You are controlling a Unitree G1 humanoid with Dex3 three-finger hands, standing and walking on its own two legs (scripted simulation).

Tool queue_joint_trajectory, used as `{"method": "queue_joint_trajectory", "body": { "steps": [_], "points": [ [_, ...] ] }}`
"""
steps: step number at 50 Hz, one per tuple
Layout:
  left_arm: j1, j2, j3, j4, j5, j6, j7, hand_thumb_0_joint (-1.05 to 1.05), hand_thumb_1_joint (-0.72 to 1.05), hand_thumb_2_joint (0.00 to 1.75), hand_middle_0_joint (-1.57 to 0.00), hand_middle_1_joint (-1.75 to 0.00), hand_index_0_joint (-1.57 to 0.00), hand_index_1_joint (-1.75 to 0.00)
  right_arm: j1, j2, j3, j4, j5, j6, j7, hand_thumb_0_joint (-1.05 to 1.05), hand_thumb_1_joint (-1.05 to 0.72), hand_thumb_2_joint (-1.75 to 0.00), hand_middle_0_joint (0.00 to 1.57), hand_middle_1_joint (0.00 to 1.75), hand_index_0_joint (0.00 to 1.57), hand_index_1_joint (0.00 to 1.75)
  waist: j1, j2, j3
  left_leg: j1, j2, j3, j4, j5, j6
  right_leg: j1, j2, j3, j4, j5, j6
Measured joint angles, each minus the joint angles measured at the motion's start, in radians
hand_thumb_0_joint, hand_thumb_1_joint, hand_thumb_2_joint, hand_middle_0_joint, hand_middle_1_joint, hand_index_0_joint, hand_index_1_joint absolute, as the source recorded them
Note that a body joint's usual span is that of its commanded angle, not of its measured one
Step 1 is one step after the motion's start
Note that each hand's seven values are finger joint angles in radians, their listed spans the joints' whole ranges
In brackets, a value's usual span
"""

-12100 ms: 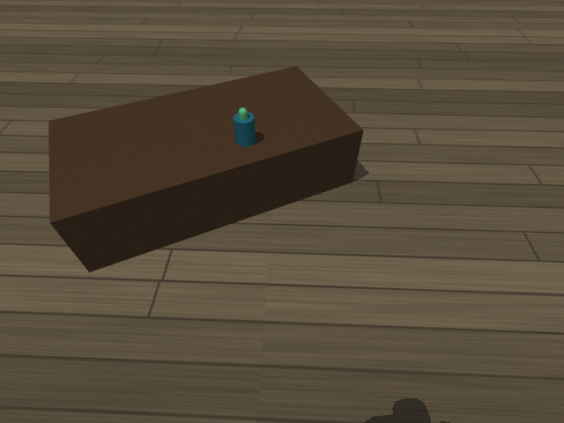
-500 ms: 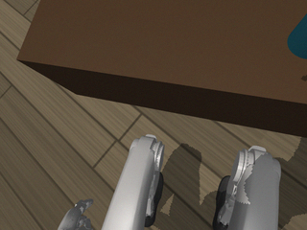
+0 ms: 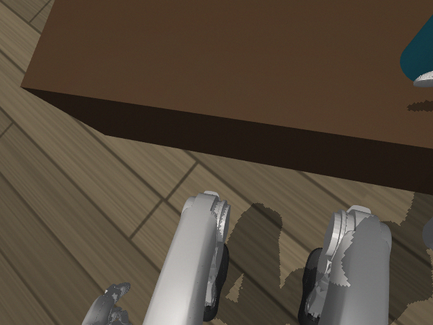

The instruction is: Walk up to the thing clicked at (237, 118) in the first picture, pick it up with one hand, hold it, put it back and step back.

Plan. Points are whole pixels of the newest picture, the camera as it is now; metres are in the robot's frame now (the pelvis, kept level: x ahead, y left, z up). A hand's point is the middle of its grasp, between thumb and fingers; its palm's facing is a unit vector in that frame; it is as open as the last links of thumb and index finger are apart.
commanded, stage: close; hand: right
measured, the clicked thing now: out of the picture +0.57 -0.29 +0.02
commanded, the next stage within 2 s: settle in 0.52 s
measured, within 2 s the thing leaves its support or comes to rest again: leaves its support in 1.04 s
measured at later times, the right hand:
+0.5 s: hand out of the picture +0.56 -0.30 +0.03, palm faces +0.29 +0.96 -0.04, open 11.8 cm
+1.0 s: hand out of the picture +0.54 -0.29 +0.04, palm faces +0.29 +0.96 -0.07, open 11.7 cm
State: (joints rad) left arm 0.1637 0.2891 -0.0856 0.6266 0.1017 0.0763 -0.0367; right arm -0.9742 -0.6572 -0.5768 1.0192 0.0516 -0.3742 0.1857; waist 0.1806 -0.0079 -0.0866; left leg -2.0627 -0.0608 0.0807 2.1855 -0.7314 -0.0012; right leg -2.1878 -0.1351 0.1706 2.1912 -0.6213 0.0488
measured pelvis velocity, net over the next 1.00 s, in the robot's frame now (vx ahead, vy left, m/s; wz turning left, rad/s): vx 0.01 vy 0.00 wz -0.01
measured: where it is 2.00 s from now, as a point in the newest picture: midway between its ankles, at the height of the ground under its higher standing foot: (259, 298)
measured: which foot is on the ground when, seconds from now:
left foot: down 0.00-1.00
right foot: down 0.00-1.00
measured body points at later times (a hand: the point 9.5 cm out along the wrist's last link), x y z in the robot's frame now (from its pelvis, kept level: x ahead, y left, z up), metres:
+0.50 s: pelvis +0.00 -0.01 +0.00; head +0.23 -0.06 +0.38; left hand +0.06 +0.27 -0.11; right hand +0.54 -0.35 +0.04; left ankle +0.08 +0.11 -0.35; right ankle +0.09 -0.16 -0.35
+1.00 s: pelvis +0.01 +0.00 +0.03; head +0.24 -0.05 +0.41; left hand +0.07 +0.27 -0.09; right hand +0.52 -0.34 +0.04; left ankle +0.08 +0.11 -0.35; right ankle +0.09 -0.16 -0.35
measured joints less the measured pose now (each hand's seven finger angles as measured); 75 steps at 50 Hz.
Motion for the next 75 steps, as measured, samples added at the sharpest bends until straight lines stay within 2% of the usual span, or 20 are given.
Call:
{"method": "queue_joint_trajectory", "body": {
  "steps": [8, 18, 24, 31, 41, 50, 53, 57, 61, 75],
  "points": [
    [0.009, 0.004, -0.005, 0.003, 0.005, 0.005, 0.002, 0.00, 0.90, 0.90, -0.20, -0.30, -0.20, -0.30, -0.038, -0.028, 0.005, 0.023, -0.012, 0.002, -0.015, -0.01, 0.40, -0.09, 0.39, 0.21, 0.36, 0.20, 0.009, 0.003, 0.012, -0.009, -0.001, -0.001, 0.009, 0.003, -0.005, -0.012, 0.001, 0.001, 0.012, 0.002, -0.003],
    [0.022, 0.005, -0.013, 0.007, 0.003, 0.011, 0.004, 0.00, 0.90, 0.90, -0.20, -0.29, -0.20, -0.30, -0.063, -0.047, 0.016, 0.034, -0.020, 0.011, -0.025, -0.01, 0.30, -0.32, 0.75, 0.52, 0.69, 0.51, 0.014, 0.003, 0.016, -0.005, 0.002, -0.001, 0.008, -0.002, -0.010, -0.014, 0.006, 0.002, 0.015, 0.000, -0.007],
    [0.023, 0.005, -0.015, 0.001, -0.001, 0.014, 0.003, 0.00, 0.90, 0.90, -0.19, -0.29, -0.20, -0.30, -0.070, -0.054, 0.022, 0.034, -0.023, 0.016, -0.027, 0.00, 0.39, -0.56, 0.73, 0.65, 0.71, 0.67, 0.019, 0.002, 0.018, -0.003, 0.004, 0.001, 0.005, -0.003, -0.012, -0.016, 0.008, 0.004, 0.015, 0.000, -0.008],
    [0.022, 0.002, -0.014, -0.006, -0.006, 0.016, 0.001, 0.00, 0.90, 0.89, -0.19, -0.29, -0.20, -0.29, -0.051, -0.044, 0.022, 0.005, -0.019, 0.020, -0.033, -0.01, 0.42, -0.80, 0.70, 0.74, 0.67, 0.76, 0.020, 0.000, 0.015, -0.001, 0.003, 0.000, 0.002, -0.004, -0.014, -0.015, 0.008, 0.003, 0.013, -0.002, -0.009],
    [0.016, -0.006, 0.001, -0.006, -0.014, 0.020, 0.002, 0.00, 0.89, 0.90, -0.20, -0.29, -0.20, -0.30, -0.015, -0.016, 0.016, -0.038, -0.013, 0.042, -0.041, -0.01, 0.49, -0.95, 0.63, 0.90, 0.61, 0.92, 0.016, -0.003, 0.007, 0.013, 0.004, -0.003, -0.015, -0.008, -0.010, 0.004, 0.006, -0.004, -0.007, -0.007, -0.007],
    [0.023, -0.008, 0.039, 0.012, -0.029, 0.015, 0.014, 0.00, 0.90, 0.90, -0.20, -0.29, -0.20, -0.30, 0.063, 0.038, 0.034, -0.105, -0.016, 0.100, -0.052, -0.01, 0.54, -1.01, 0.62, 0.94, 0.61, 0.96, -0.001, -0.008, -0.011, 0.077, 0.005, -0.013, -0.085, -0.014, -0.007, 0.076, -0.001, -0.024, -0.081, -0.017, -0.006],
    [0.023, -0.007, 0.053, 0.026, -0.032, 0.003, 0.021, 0.00, 0.90, 0.90, -0.20, -0.29, -0.20, -0.30, 0.088, 0.060, 0.049, -0.107, -0.002, 0.100, -0.061, -0.01, 0.54, -1.01, 0.63, 0.94, 0.61, 0.95, -0.009, -0.007, -0.019, 0.109, 0.005, -0.016, -0.121, -0.012, -0.007, 0.111, -0.004, -0.032, -0.115, -0.019, -0.007],
    [0.024, -0.001, 0.070, 0.035, -0.031, -0.014, 0.030, 0.00, 0.90, 0.90, -0.19, -0.29, -0.20, -0.30, 0.116, 0.084, 0.060, -0.125, -0.001, 0.096, -0.072, -0.01, 0.55, -1.01, 0.64, 0.92, 0.63, 0.94, -0.013, -0.004, -0.032, 0.143, 0.008, -0.024, -0.164, -0.010, -0.007, 0.149, -0.005, -0.047, -0.160, -0.018, -0.009],
    [0.016, 0.006, 0.084, 0.048, -0.032, -0.030, 0.037, 0.00, 0.90, 0.90, -0.19, -0.29, -0.20, -0.29, 0.112, 0.084, 0.066, -0.101, 0.012, 0.069, -0.076, -0.01, 0.56, -1.01, 0.65, 0.91, 0.64, 0.92, -0.014, -0.004, -0.041, 0.176, 0.009, -0.028, -0.200, -0.007, -0.010, 0.183, -0.006, -0.055, -0.194, -0.018, -0.013],
    [0.025, 0.006, 0.089, 0.046, -0.041, -0.041, 0.026, 0.00, 0.91, 0.90, -0.19, -0.29, -0.20, -0.30, 0.056, 0.050, 0.035, -0.022, -0.001, 0.031, -0.036, -0.01, 0.56, -1.01, 0.66, 0.91, 0.64, 0.92, -0.009, -0.019, -0.054, 0.243, 0.024, -0.039, -0.278, -0.001, -0.015, 0.249, 0.006, -0.078, -0.274, -0.009, -0.021]
  ]
}}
